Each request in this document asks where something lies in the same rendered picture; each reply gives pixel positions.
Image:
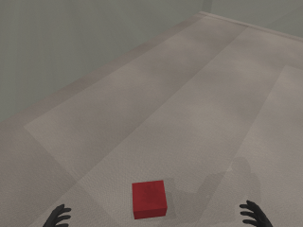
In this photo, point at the left robot hand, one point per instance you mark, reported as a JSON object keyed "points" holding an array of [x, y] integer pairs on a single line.
{"points": [[54, 217]]}

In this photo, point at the carton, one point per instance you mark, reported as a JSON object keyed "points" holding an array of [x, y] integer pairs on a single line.
{"points": [[149, 199]]}

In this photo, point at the right robot hand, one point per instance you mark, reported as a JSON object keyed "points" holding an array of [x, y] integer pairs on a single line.
{"points": [[260, 218]]}

